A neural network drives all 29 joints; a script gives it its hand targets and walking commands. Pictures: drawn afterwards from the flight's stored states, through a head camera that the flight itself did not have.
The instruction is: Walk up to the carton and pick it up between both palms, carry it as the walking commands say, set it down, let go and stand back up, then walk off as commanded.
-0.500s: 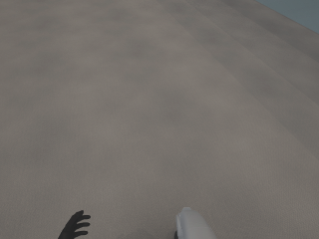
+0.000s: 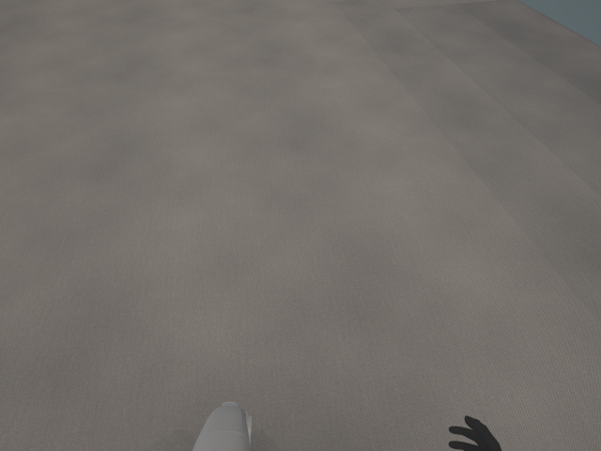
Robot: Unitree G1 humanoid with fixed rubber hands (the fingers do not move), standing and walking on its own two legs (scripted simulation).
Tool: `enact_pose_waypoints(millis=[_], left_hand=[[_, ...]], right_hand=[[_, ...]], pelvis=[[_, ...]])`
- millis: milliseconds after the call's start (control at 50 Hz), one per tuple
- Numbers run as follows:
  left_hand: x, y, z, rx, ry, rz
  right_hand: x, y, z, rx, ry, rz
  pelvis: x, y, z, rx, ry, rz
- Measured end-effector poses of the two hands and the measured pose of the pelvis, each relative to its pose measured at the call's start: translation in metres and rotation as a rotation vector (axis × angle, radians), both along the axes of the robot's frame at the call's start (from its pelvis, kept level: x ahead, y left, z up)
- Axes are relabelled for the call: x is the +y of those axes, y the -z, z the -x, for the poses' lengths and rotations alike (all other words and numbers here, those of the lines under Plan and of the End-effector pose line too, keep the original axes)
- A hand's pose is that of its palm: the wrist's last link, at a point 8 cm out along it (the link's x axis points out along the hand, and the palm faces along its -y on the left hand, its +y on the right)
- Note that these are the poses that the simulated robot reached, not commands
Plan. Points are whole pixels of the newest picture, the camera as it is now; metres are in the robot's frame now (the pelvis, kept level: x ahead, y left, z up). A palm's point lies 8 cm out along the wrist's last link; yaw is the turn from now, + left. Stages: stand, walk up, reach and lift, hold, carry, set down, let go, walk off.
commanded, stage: walk off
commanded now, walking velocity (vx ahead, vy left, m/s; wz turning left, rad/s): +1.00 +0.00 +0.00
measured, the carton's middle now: out of the picture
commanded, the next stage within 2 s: stand in 1.34 s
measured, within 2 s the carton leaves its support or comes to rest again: neither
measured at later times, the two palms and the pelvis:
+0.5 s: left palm (223, 198) +0.63 +0.22 -0.12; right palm (450, 325) +0.37 -0.26 -0.18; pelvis +0.46 -0.02 -0.04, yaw +1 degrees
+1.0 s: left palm (242, 171) +0.75 +0.20 -0.14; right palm (404, 111) +1.06 -0.26 -0.14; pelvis +0.87 -0.03 -0.03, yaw +0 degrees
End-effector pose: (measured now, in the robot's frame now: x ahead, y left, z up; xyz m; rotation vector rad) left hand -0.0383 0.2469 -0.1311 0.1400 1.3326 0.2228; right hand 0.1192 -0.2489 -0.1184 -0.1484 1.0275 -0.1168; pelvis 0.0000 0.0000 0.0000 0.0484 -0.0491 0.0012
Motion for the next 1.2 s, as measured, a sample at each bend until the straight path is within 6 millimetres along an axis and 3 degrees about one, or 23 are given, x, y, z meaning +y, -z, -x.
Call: enact_pose_waypoints(millis=[80, 160, 220, 260, 320, 420, 460, 500, 540, 580, 640, 720, 840, 920, 980, 1040, 1080, 1140, 1200], left_hand=[[0.004, 0.01, -0.044, 0.074, -0.04, 0.014], [0.018, 0.026, -0.1, 0.158, -0.064, 0.016], [0.03, 0.024, -0.167, 0.169, -0.007, 0.01], [0.038, 0.018, -0.228, 0.125, 0.05, -0.006], [0.042, 0.013, -0.341, 0.001, 0.129, -0.032], [0.009, -0.001, -0.542, -0.272, 0.235, -0.028], [-0.009, -0.009, -0.615, -0.365, 0.275, -0.025], [-0.022, -0.008, -0.672, -0.431, 0.281, -0.04], [-0.03, 0.001, -0.699, -0.444, 0.245, -0.056], [-0.035, 0.005, -0.7, -0.384, 0.207, -0.053], [-0.036, 0.002, -0.69, -0.269, 0.121, -0.051], [-0.046, -0.003, -0.687, -0.159, 0.033, -0.033], [-0.06, -0.001, -0.71, 0.005, -0.036, 0.008], [-0.058, 0.003, -0.744, 0.105, -0.071, 0.017], [-0.05, 0.008, -0.777, 0.18, -0.095, 0.01], [-0.038, 0.019, -0.821, 0.255, -0.115, 0.009], [-0.028, 0.022, -0.868, 0.268, -0.08, 0.012], [-0.01, 0.019, -0.972, 0.19, 0.021, -0.009], [-0.001, 0.014, -1.107, 0.03, 0.128, -0.04]], right_hand=[[0.016, 0.009, -0.098, 0.002, -0.053, 0.006], [0.041, 0.029, -0.197, -0.012, -0.087, 0.009], [0.047, 0.031, -0.232, -0.009, -0.027, -0.002], [0.04, 0.029, -0.236, 0.019, 0.042, -0.005], [0.027, 0.029, -0.223, 0.117, 0.146, 0.009], [0.009, 0.037, -0.206, 0.35, 0.239, 0.01], [0.002, 0.045, -0.217, 0.43, 0.248, -0.004], [-0.01, 0.06, -0.249, 0.466, 0.238, -0.016], [-0.026, 0.077, -0.304, 0.44, 0.194, -0.018], [-0.038, 0.077, -0.376, 0.349, 0.151, -0.012], [-0.048, 0.052, -0.486, 0.177, 0.089, -0.005], [-0.058, 0.016, -0.609, 0.031, 0.029, 0.008], [-0.052, -0.007, -0.752, -0.036, -0.039, 0.006], [-0.037, 0.002, -0.84, -0.025, -0.075, 0.0], [-0.016, 0.019, -0.917, -0.034, -0.107, -0.015], [0.007, 0.036, -0.991, -0.055, -0.125, -0.03], [0.014, 0.04, -1.021, -0.059, -0.089, -0.038], [0.004, 0.038, -1.027, -0.012, 0.018, -0.036], [-0.015, 0.037, -1.005, 0.111, 0.141, -0.006]], pelvis=[[0.009, 0.011, -0.07, 0.06, -0.003, 0.009], [0.024, 0.03, -0.144, 0.121, -0.006, 0.017], [0.032, 0.028, -0.199, 0.118, -0.004, 0.012], [0.034, 0.022, -0.234, 0.108, 0.0, 0.015], [0.029, 0.015, -0.285, 0.096, 0.003, 0.012], [0.009, 0.018, -0.375, 0.082, -0.006, -0.009], [-0.002, 0.025, -0.415, 0.089, -0.012, -0.018], [-0.016, 0.038, -0.456, 0.087, -0.016, -0.028], [-0.029, 0.05, -0.492, 0.047, 0.013, -0.028], [-0.036, 0.045, -0.522, 0.023, 0.028, -0.008], [-0.045, 0.027, -0.567, -0.001, 0.0, 0.001], [-0.054, 0.007, -0.631, -0.019, -0.003, -0.014], [-0.055, 0.0, -0.729, -0.006, -0.002, -0.016], [-0.047, 0.007, -0.799, 0.034, -0.003, -0.008], [-0.036, 0.021, -0.855, 0.072, 0.0, 0.002], [-0.023, 0.038, -0.915, 0.111, -0.003, 0.004], [-0.015, 0.04, -0.955, 0.11, -0.002, 0.002], [-0.011, 0.031, -1.01, 0.1, 0.007, 0.009], [-0.013, 0.02, -1.062, 0.091, 0.015, 0.011]])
